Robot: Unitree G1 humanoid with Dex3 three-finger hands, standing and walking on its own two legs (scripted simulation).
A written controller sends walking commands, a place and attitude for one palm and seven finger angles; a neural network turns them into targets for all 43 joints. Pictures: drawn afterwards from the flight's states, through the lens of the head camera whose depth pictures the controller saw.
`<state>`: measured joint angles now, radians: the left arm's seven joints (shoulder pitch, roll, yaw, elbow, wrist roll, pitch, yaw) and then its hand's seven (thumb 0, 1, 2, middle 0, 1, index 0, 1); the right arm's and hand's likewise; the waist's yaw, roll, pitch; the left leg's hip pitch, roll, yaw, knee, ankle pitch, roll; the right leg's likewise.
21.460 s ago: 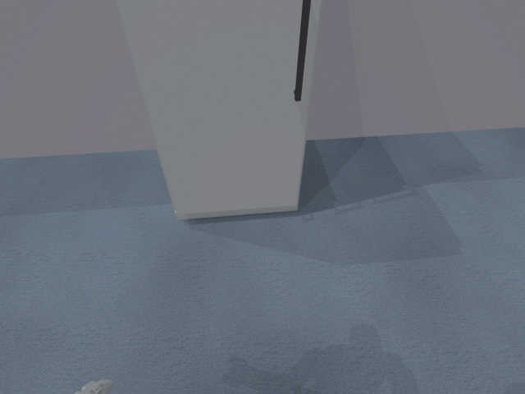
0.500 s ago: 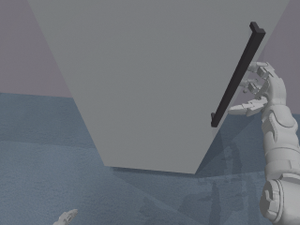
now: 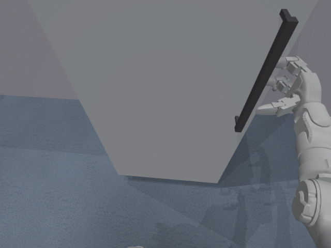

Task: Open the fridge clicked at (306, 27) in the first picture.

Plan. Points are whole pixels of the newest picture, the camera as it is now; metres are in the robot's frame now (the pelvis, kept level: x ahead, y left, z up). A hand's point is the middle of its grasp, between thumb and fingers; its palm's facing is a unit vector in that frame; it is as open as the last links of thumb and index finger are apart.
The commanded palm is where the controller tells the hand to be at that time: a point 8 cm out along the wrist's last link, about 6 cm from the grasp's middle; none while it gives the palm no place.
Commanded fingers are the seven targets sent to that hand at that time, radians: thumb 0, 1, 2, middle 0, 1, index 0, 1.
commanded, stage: slide the fingers in behind the handle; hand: right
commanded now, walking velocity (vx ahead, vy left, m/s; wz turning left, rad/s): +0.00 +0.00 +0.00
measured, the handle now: (255, 84) +0.51 -0.15 +0.12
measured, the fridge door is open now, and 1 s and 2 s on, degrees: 0 0 0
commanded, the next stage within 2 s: grip the handle and tug to test in 1.70 s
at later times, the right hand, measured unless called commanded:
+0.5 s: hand (267, 94) +0.45 -0.16 +0.14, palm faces -0.04 +1.00 -0.01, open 14.0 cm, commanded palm +0.43 -0.21 +0.14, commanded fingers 0.00 0.50 -0.30 0.30 1.20 0.30 1.20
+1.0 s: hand (258, 90) +0.46 -0.14 +0.14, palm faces -0.07 +1.00 +0.00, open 14.0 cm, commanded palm +0.44 -0.19 +0.14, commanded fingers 0.00 0.50 -0.30 0.30 1.20 0.30 1.20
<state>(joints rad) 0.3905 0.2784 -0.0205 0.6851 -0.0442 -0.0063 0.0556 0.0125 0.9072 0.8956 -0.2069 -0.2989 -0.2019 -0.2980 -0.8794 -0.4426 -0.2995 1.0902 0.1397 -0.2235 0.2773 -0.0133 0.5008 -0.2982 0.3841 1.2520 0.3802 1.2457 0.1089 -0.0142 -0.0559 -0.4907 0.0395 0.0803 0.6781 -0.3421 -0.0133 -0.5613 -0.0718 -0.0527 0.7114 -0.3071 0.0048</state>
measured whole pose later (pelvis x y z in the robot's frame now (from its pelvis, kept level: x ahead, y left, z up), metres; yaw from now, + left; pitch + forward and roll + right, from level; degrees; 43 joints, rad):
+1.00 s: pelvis +0.01 +0.00 +0.00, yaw +1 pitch +7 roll +1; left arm 0.35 0.27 -0.02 0.66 -0.05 -0.01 0.04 0.01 0.91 0.90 -0.21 -0.30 -0.20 -0.30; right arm -0.77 -0.32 -0.24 0.93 0.15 -0.19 0.20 -0.01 0.50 -0.30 0.30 1.20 0.30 1.20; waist 0.09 -0.02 -0.06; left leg -0.44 0.04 0.07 0.67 -0.35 -0.01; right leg -0.50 -0.07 -0.06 0.69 -0.31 0.01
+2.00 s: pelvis +0.00 +0.00 +0.00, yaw +0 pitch +6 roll +1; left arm 0.33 0.26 -0.02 0.66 -0.05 -0.01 0.04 0.01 0.91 0.90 -0.21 -0.30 -0.20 -0.30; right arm -0.76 -0.29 -0.22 0.91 0.14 -0.19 0.15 -0.01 0.36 -0.36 0.31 1.22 0.31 1.22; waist 0.08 -0.02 -0.06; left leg -0.42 0.04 0.07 0.65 -0.34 -0.01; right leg -0.48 -0.07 -0.06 0.67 -0.30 0.01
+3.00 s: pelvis +0.01 +0.00 +0.00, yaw +1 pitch +7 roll +1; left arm 0.35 0.26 -0.01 0.65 -0.05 -0.01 0.03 0.01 0.91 0.90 -0.21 -0.30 -0.20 -0.30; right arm -0.74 -0.29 -0.21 0.88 0.15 -0.18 0.14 0.01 -0.75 -0.83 0.40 1.39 0.37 1.38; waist 0.08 -0.03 -0.08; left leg -0.43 0.03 0.06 0.66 -0.35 -0.01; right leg -0.49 -0.07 -0.07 0.68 -0.31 0.01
